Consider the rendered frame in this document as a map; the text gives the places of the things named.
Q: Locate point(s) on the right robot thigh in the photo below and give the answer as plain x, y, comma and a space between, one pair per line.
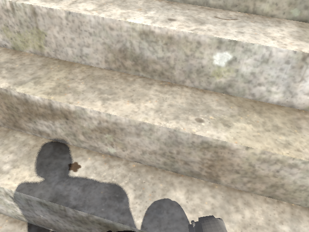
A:
207, 224

